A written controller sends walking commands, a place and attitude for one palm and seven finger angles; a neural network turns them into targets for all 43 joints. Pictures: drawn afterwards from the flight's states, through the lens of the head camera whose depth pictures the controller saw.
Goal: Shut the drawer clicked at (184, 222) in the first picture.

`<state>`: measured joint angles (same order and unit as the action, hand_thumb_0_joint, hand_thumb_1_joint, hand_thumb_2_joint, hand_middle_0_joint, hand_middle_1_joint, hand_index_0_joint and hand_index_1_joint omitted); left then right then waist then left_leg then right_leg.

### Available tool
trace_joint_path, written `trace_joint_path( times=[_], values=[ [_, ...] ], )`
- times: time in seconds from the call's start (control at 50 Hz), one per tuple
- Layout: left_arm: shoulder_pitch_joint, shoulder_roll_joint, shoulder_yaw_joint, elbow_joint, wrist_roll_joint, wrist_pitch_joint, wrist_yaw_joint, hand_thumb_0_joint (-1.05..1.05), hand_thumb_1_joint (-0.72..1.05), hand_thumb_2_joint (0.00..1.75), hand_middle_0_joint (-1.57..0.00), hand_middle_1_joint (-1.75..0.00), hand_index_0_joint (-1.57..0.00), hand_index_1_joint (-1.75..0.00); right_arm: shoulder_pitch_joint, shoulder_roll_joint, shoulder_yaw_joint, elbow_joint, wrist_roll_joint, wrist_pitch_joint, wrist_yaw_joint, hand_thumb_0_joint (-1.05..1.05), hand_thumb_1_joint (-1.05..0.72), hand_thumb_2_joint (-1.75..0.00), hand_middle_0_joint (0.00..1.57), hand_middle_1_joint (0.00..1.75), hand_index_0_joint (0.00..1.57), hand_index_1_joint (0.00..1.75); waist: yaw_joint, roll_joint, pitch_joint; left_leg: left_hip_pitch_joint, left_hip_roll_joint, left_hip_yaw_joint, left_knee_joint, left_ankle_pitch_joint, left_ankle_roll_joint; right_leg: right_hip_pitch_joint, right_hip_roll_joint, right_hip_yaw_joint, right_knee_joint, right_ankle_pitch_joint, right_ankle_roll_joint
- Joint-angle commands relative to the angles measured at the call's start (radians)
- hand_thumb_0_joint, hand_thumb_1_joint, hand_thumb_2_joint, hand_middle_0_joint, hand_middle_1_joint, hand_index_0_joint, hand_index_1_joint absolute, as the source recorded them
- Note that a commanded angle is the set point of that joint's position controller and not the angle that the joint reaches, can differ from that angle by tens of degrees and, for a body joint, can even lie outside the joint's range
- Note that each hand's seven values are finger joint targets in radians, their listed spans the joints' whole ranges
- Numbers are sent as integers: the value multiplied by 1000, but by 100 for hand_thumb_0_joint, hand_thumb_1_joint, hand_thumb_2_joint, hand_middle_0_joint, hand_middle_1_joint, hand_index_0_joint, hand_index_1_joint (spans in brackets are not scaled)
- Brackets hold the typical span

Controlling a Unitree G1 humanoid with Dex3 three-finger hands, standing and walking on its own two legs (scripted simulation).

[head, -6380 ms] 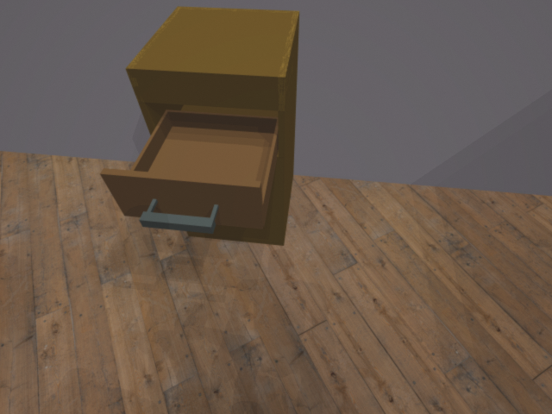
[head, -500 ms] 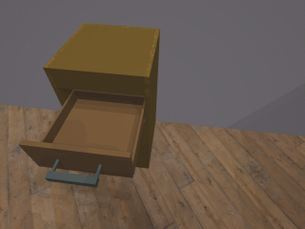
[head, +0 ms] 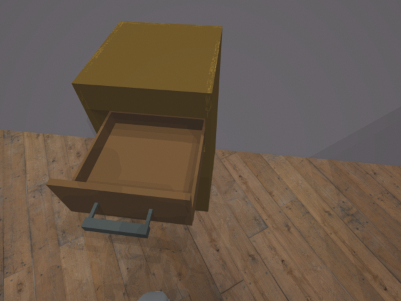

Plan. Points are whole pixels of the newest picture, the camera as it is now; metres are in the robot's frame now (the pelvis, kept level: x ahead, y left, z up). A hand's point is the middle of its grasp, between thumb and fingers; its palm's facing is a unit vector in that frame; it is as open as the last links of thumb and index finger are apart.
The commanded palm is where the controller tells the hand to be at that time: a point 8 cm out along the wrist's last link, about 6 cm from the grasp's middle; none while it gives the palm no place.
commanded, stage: come to a stop and stand still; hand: left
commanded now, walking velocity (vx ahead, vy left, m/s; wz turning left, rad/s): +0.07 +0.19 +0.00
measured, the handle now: (119, 218) +0.33 +0.26 -0.16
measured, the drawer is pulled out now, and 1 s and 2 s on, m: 0.30 0.30 0.30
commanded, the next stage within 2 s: look again from close up in 1.70 s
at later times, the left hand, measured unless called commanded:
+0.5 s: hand out of the picture +0.03 +0.22 -0.17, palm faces +0.01 -0.98 -0.21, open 7.2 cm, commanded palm none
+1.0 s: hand out of the picture -0.01 +0.24 -0.18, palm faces +0.04 -0.98 -0.17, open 7.4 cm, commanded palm none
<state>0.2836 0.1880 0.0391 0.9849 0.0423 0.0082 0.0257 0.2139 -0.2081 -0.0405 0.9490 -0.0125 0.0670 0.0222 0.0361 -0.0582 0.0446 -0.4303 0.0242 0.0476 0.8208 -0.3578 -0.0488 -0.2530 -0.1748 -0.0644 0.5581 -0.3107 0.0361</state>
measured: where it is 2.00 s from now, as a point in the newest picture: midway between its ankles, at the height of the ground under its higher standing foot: outside the picture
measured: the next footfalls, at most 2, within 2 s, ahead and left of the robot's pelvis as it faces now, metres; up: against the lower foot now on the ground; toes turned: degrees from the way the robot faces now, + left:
left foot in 0.10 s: +0.05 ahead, +0.20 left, +0.00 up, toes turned +4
right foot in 0.30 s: +0.05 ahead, -0.04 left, +0.00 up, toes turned -2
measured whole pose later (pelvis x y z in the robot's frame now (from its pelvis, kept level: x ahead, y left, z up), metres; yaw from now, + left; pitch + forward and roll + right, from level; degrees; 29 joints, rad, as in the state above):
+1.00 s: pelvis -0.01 +0.08 -0.01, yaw +0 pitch -2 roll +0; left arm 0.34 0.12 -0.01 1.08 0.02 0.00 0.03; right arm 0.33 -0.15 0.00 1.05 -0.02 0.01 -0.02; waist -0.01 0.01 -0.02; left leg -0.25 0.03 0.06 0.53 -0.25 0.00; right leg -0.24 -0.02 -0.06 0.53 -0.26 -0.01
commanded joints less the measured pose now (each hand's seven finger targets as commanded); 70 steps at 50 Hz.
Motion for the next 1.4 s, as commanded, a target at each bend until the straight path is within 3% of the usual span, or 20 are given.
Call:
trace_joint_path(
  times=[0.0, 0.02, 0.04, 0.06, 0.08, 0.1, 0.12, 0.16, 0.24, 0.28, 0.32, 0.44, 0.66, 0.68, 0.7, 0.74, 0.82, 0.86, 1.02, 1.38],
  values=[
    [-7, 278, 72, -57, -2, -3, 8, 0, 90, 90, -20, -30, -20, -30, 71, -53, -16, -45, 10, -43, 2, 0, -90, -90, 20, 30, 20, 30, -27, -157, -50, 238, -68, 137, -285, 101, -2, -86, -119, 104, -108, 195, -118],
    [-13, 258, 70, -57, -3, 7, 9, 0, 90, 90, -20, -30, -20, -30, 117, -75, -17, -32, 8, -50, -1, 0, -90, -90, 20, 30, 20, 30, -46, -102, -64, 312, -49, 124, -374, 126, 5, -110, -83, 84, -25, 163, -95],
    [-3, 203, 60, -69, -7, 16, 9, 0, 90, 90, -20, -30, -20, -30, 158, -127, -26, -22, 2, -58, -8, 0, -90, -90, 20, 30, 20, 30, -61, 56, -105, 408, 49, 45, -419, 200, 36, -170, -13, 25, 123, 59, -63],
    [-18, 125, 47, -96, -12, 24, 5, 0, 90, 90, -20, -30, -20, -30, 193, -210, -44, -23, -11, -59, -13, 0, -90, -90, 20, 30, 20, 30, -75, 321, -86, 425, 271, -249, -474, 373, 149, -347, 111, -55, 360, -312, -14],
    [-64, 91, 34, -118, -12, 28, 11, 0, 90, 90, -20, -30, -20, -30, 225, -231, -43, -23, -16, -48, -21, 0, -90, -90, 20, 30, 20, 30, -99, 281, -45, 264, 335, -294, -522, 343, 249, -340, 121, 6, 542, -374, -34],
    [-48, 64, 24, -115, -12, 25, 12, 0, 90, 90, -20, -30, -20, -30, 180, -197, -33, -19, -23, -57, -29, 0, -90, -90, 20, 30, 20, 30, -64, 264, -52, 206, 342, -339, -537, 257, 272, -339, 114, 45, 633, -331, -50],
    [-34, 61, 20, -85, -13, 20, 11, 0, 90, 90, -20, -30, -20, -30, 110, -168, -24, -16, -22, -65, -37, 0, -90, -90, 20, 30, 20, 30, -44, 345, -60, 161, 305, -304, -545, 164, 260, -324, 93, 70, 650, -251, -52],
    [33, 59, 10, -32, -17, 11, -6, 0, 90, 90, -20, -30, -20, -30, 16, -107, 0, -23, -24, -77, -40, 0, -90, -90, 20, 30, 20, 30, 2, 280, -29, 94, 210, -158, -509, 264, 204, -191, 97, 35, 486, -174, -47],
    [119, 31, -16, 34, -26, -14, -4, 0, 90, 90, -20, -30, -20, -30, 65, -89, 10, 30, -13, -80, -49, 0, -90, -90, 20, 30, 20, 30, 12, 128, -57, 128, 175, -115, -382, 329, 154, 81, 141, 13, -85, 45, -36],
    [99, 98, -23, 44, -24, -31, 3, 0, 90, 90, -20, -30, -20, -30, 102, -14, 27, 45, 6, -81, -44, 0, -90, -90, 20, 30, 20, 30, -27, -36, -24, 104, 62, -23, -329, 94, 61, 84, -3, 220, -225, 176, -90],
    [30, 112, -21, 47, -25, -36, 3, 0, 90, 90, -20, -30, -20, -30, 130, -4, 29, 89, 0, -64, -44, 0, -90, -90, 20, 30, 20, 30, -63, -212, 33, 219, 34, 7, -314, 68, 40, -65, -10, 214, -267, 194, -132],
    [78, 54, -26, 80, -35, -25, 7, 0, 90, 90, -20, -30, -20, -30, 157, -2, 41, 163, 5, -86, -54, 0, -90, -90, 20, 30, 20, 30, -31, 90, 31, 246, 105, -35, -462, 301, 56, 40, 86, 108, -185, 253, -84],
    [120, 17, -34, 119, -30, -34, 11, 0, 90, 90, -20, -30, -20, -30, 193, 28, 43, 194, 8, -85, -57, 0, -90, -90, 20, 30, 20, 30, -34, 53, 35, 260, 93, -23, -487, 201, 56, 38, 82, 115, -243, 171, -86],
    [160, 64, -29, 144, -18, -58, 50, 0, 90, 90, -20, -30, -20, -30, 51, -30, 32, 123, 4, -99, -47, 0, -90, -90, 20, 30, 20, 30, 7, 50, 105, 101, 87, 22, -233, 158, 18, 28, -7, 186, -216, 658, -26],
    [149, 112, -20, 130, -21, -70, 46, 0, 90, 90, -20, -30, -20, -30, 93, 10, 38, 81, 10, -94, -48, 0, -90, -90, 20, 30, 20, 30, -57, 42, 36, 138, 50, 0, -273, 117, 23, 109, -62, 189, -187, 926, -59],
    [121, 53, -36, 102, -35, -63, 36, 0, 90, 90, -20, -30, -20, -30, 208, 31, 38, 99, 1, -100, -51, 0, -90, -90, 20, 30, 20, 30, -79, 29, -166, 243, 48, -11, -315, 135, 53, 175, -8, 131, -116, 677, -104],
    [74, 36, -37, 80, -28, -38, 23, 0, 90, 90, -20, -30, -20, -30, 177, 2, 31, 91, -2, -76, -45, 0, -90, -90, 20, 30, 20, 30, -63, 44, 86, 167, 64, -50, -381, 55, 60, -64, 60, 128, -223, -48, -94],
    [83, 40, -30, 68, -23, -31, 21, 0, 90, 90, -20, -30, -20, -30, 180, -14, 24, 77, -7, -70, -38, 0, -90, -90, 20, 30, 20, 30, -62, 11, 132, 116, 56, -64, -399, -20, 68, -119, 71, 137, -237, -204, -89],
    [122, 31, -29, 38, -20, -23, 12, 0, 90, 90, -20, -30, -20, -30, 165, -46, 20, 55, -9, -83, -38, 0, -90, -90, 20, 30, 20, 30, -32, 86, 84, 46, 86, -148, -523, -135, 96, -30, 103, 84, -148, -79, -72],
    [131, 29, -39, 73, -26, -37, 14, 0, 90, 90, -20, -30, -20, -30, 178, -36, 34, 127, 5, -103, -41, 0, -90, -90, 20, 30, 20, 30, -36, 40, 16, 197, 77, -99, -467, 190, 98, 36, 70, 77, -163, 143, -67]
  ],
)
